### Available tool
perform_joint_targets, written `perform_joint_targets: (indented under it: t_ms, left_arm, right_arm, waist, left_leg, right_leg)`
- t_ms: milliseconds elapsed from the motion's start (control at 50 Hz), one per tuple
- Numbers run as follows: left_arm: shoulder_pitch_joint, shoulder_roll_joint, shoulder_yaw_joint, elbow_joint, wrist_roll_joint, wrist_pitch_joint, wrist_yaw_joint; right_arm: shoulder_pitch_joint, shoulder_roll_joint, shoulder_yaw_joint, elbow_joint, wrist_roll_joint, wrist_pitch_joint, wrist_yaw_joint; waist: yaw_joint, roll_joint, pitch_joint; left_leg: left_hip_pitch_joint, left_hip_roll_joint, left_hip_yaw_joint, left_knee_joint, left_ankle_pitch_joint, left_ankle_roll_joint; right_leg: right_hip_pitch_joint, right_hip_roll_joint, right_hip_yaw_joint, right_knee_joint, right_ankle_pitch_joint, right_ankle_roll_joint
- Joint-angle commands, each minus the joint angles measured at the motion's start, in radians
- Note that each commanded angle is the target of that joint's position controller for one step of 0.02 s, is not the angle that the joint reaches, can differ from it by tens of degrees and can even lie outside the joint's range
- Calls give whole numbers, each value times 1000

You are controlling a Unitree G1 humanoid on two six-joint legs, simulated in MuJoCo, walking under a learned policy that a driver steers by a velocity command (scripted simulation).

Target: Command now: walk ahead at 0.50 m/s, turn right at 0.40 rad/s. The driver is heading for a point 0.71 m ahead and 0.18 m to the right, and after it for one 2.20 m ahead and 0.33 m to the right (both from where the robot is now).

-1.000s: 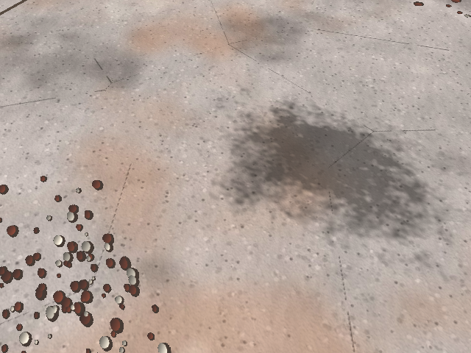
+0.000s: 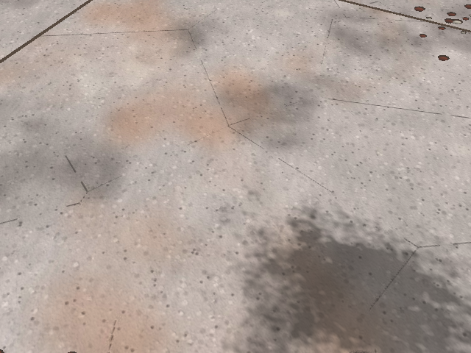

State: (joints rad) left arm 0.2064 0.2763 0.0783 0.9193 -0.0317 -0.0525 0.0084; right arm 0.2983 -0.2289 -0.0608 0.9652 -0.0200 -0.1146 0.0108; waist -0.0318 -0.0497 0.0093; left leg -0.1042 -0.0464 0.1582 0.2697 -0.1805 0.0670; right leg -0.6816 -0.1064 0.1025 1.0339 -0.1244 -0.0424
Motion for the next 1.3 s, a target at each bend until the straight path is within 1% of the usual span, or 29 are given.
perform_joint_targets:
  t_ms: [20, 100, 180, 240, 280, 300, 320, 340, 360, 400, 420, 500, 580, 680, 740, 780, 800, 820, 840, 860, 880, 900, 920, 980, 1140, 1200, 1240, 1280, 1300]
  left_arm:
    - [5, 29, 9, -50, 7, -5, -8]
    - [-138, 0, -7, -108, 14, -9, -34]
    - [-232, -7, -14, -179, 10, -9, -62]
    - [-184, 35, 5, -206, 5, -5, -78]
    - [46, 120, 51, -164, 0, -3, -71]
    - [203, 205, 87, -129, 5, 6, -48]
    - [194, 300, 98, -129, 3, 2, -38]
    - [244, 238, 77, -148, 18, -7, -38]
    - [207, 178, 61, -144, 24, -17, -36]
    - [50, 101, 39, -180, 14, -26, -38]
    - [11, 82, 30, -197, 22, -27, -34]
    - [30, 133, 38, -203, 19, -30, -11]
    - [99, 127, 35, -180, 14, -23, 2]
    - [181, 130, 30, -140, 12, -21, -2]
    - [182, 147, 35, -132, 17, -9, 5]
    - [140, 130, 25, -148, 21, -5, 5]
    - [130, 94, 7, -173, 36, -6, 5]
    - [295, 9, -15, -167, 12, -23, -1]
    - [258, 89, -7, -153, 1, -32, -4]
    - [138, 140, 6, -183, -8, -37, -7]
    - [67, 130, 2, -202, 2, -40, -5]
    - [37, 119, 6, -211, 19, -41, -4]
    - [54, 108, 9, -209, 23, -37, -5]
    - [81, 62, 1, -204, 22, -22, -4]
    - [-179, 26, -20, -275, 23, -36, -17]
    - [-251, 41, -17, -303, 15, -51, -34]
    - [-237, 69, -7, -305, 14, -62, -41]
    - [-103, 113, 16, -269, 18, -70, -35]
    - [28, 168, 36, -244, 43, -74, -25]
  right_arm:
    - [-48, -135, -25, -57, -1, -14, -19]
    - [10, -155, -29, -41, 10, -1, -35]
    - [67, -172, -37, -25, 22, 32, -40]
    - [26, -214, -49, -48, 29, 53, -50]
    - [-17, -236, -52, -67, 35, 65, -55]
    - [-20, -225, -46, -87, 29, 56, -55]
    - [84, -49, 4, -133, -4, 24, -30]
    - [-11, -116, -1, -162, 42, -28, -11]
    - [-116, -156, -13, -193, 75, -52, -3]
    - [-130, -161, -20, -182, 38, -54, -15]
    - [-107, -172, -29, -181, 26, -40, -17]
    - [-138, -125, -24, -215, 6, 2, -22]
    - [-275, -83, -2, -247, 9, -2, -10]
    - [-386, -122, -5, -294, 26, -15, 12]
    - [-346, -151, -14, -297, 26, -27, 21]
    - [-140, -202, -41, -244, 16, -32, 15]
    - [37, -257, -53, -221, 4, -31, 10]
    - [129, -317, -74, -178, 7, -20, 18]
    - [132, -220, -49, -176, 35, -14, 22]
    - [58, -173, -34, -191, 37, -9, 18]
    - [-14, -162, -26, -207, 24, 0, 16]
    - [-51, -145, -19, -210, 16, 2, 18]
    - [-65, -132, -12, -211, 7, -1, 18]
    - [-51, -146, -15, -192, 19, -7, 17]
    - [67, -198, -27, -138, 42, 19, -4]
    - [108, -205, -30, -122, 47, 36, -9]
    - [103, -218, -36, -120, 49, 46, -16]
    - [78, -219, -35, -125, 47, 53, -20]
    - [66, -181, -22, -141, 36, 52, -21]
  waist:
    - [30, 104, 36]
    - [-21, 82, 79]
    - [-42, 79, 101]
    - [21, 137, 31]
    - [157, 150, -101]
    - [224, 63, -191]
    - [93, -194, -269]
    - [152, -107, -391]
    - [166, -59, -252]
    - [70, 70, -101]
    - [35, 63, -82]
    - [10, 40, -34]
    - [79, -12, -16]
    - [127, -36, 16]
    - [91, -63, 12]
    - [-17, -50, -118]
    - [-87, 38, -266]
    - [-29, 355, -388]
    - [-63, 280, -342]
    - [-71, 185, -181]
    - [-44, 95, -101]
    - [-20, 77, -40]
    - [11, 103, -36]
    - [35, 134, -35]
    - [-41, 112, 21]
    - [-54, 124, 37]
    - [-25, 142, 28]
    - [57, 147, -40]
    - [118, 123, -145]
  left_leg:
    - [-19, 274, -94, -157, 267, 97]
    - [56, 287, -16, -162, 293, 79]
    - [225, 339, 23, -76, 435, 75]
    - [251, 343, 68, 94, 883, 47]
    - [166, 307, 89, 419, 992, 10]
    - [-63, 259, 90, 715, 700, -35]
    - [-528, 43, -6, 1075, -340, -94]
    - [-665, 5, -239, 1195, -417, -75]
    - [-752, 64, -261, 1166, -322, -46]
    - [-639, 143, -246, 978, -190, -42]
    - [-562, 163, -250, 931, -165, -54]
    - [-510, 162, -206, 716, -57, -115]
    - [-431, 113, -169, 391, 260, -117]
    - [-472, 91, -184, 248, 269, -69]
    - [-445, 75, -173, 211, 141, -23]
    - [-144, 63, -156, 190, 180, 38]
    - [136, 224, -336, 221, 210, 107]
    - [484, 436, -790, 139, 15, 276]
    - [481, 435, -913, 47, -217, 253]
    - [347, 398, -766, 26, -240, 202]
    - [201, 358, -651, 5, -149, 175]
    - [90, 325, -581, -22, -42, 174]
    - [28, 296, -525, -42, 39, 165]
    - [-35, 267, -418, -93, 173, 179]
    - [-38, 216, -274, -111, 229, 136]
    - [16, 249, -323, -60, 203, 131]
    - [50, 273, -367, -11, 201, 113]
    - [27, 240, -354, 124, 329, 79]
    - [-63, 168, -310, 334, 342, 33]
  right_leg:
    - [-37, -14, 20, -123, 159, 10]
    - [-43, -4, -69, -301, 235, 1]
    - [-106, 17, -132, -377, 119, -27]
    - [66, 101, -224, -385, -25, -77]
    - [399, 177, -239, -453, -17, -137]
    - [702, 92, -60, -510, -7, -192]
    - [1049, -168, 488, -561, -66, -378]
    - [1131, -237, 741, -717, -148, -426]
    - [1050, -203, 585, -735, -82, -362]
    - [733, -116, 347, -747, 107, -289]
    - [630, -91, 293, -770, 173, -281]
    - [461, -43, 177, -822, 291, -270]
    - [423, 31, 64, -810, 236, -193]
    - [580, -52, 151, -753, 141, -176]
    - [685, -98, 191, -679, 279, -152]
    - [649, -22, 128, -454, 529, -111]
    - [485, 47, 72, -175, 324, -76]
    - [95, 207, 7, 180, -316, 2]
    - [-50, 167, 88, 283, -443, -3]
    - [-109, 116, 66, 298, -358, -7]
    - [-81, 66, 20, 255, -274, -8]
    - [-57, 38, 5, 190, -226, -3]
    - [1, 10, 4, 145, -194, -2]
    - [39, -11, -28, 35, -166, 20]
    - [87, 32, -81, -414, 185, 56]
    - [106, 60, -74, -496, 159, 51]
    - [161, 70, -62, -545, 99, 34]
    - [376, 93, -88, -602, 68, -2]
    - [605, 20, -37, -570, 176, -46]
